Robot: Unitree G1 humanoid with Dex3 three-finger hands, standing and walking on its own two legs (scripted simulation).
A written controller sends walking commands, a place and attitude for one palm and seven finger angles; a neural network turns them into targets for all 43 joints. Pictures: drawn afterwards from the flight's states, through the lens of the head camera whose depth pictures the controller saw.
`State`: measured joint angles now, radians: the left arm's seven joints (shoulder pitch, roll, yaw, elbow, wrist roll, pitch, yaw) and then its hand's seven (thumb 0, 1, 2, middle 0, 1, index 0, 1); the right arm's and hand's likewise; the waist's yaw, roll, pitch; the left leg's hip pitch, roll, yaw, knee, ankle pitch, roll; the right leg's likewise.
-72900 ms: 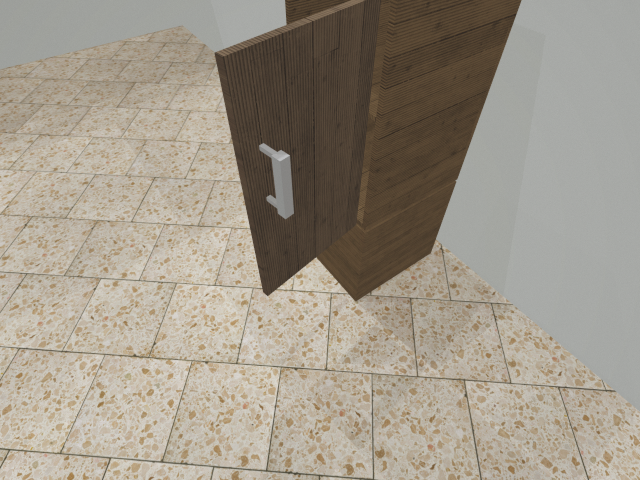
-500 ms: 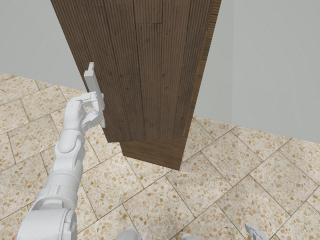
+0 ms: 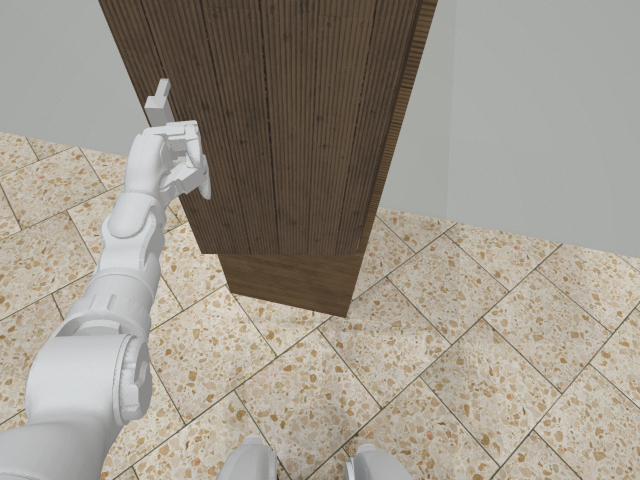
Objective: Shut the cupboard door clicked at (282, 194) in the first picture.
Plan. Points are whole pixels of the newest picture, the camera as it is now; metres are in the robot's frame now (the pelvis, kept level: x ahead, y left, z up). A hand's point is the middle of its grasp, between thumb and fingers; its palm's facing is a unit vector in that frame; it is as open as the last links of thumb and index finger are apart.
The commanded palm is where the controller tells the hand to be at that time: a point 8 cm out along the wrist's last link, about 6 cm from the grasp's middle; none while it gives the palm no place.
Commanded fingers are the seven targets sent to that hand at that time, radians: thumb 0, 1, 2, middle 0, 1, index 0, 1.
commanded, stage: push the door shut along its arc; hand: left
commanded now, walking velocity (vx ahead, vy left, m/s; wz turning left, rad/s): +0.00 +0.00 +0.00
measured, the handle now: (174, 134) +0.55 +0.18 +0.09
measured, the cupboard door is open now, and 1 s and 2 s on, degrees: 13 0 0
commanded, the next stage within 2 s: pull the fist back off the door in 1.12 s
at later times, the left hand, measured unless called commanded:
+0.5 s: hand (223, 132) +0.54 +0.11 +0.10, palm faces -0.19 -0.98 -0.01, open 3.1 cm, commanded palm +0.54 +0.15 +0.09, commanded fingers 0.00 0.90 0.90 -1.30 -1.50 -1.30 -1.50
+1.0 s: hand (261, 112) +0.56 +0.06 +0.11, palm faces -0.35 -0.94 -0.01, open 3.1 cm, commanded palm +0.60 +0.09 +0.09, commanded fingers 0.00 0.90 0.90 -1.30 -1.50 -1.30 -1.50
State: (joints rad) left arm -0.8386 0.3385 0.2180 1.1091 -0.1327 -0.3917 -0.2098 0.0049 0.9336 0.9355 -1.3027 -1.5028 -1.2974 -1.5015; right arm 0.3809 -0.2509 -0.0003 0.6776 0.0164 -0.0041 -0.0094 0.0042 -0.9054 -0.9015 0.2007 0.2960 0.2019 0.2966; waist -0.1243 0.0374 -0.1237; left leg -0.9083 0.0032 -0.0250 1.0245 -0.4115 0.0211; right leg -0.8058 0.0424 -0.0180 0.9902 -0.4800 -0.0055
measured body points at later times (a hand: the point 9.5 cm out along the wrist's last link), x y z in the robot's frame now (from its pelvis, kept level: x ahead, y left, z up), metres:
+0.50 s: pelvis +0.00 -0.01 -0.02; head +0.13 +0.00 +0.41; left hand +0.55 +0.16 +0.10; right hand -0.03 -0.28 -0.12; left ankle +0.04 +0.10 -0.67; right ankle +0.00 -0.12 -0.67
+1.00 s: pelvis -0.03 -0.01 -0.04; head +0.14 +0.02 +0.38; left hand +0.58 +0.11 +0.11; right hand -0.06 -0.27 -0.13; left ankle +0.04 +0.10 -0.67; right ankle +0.00 -0.12 -0.67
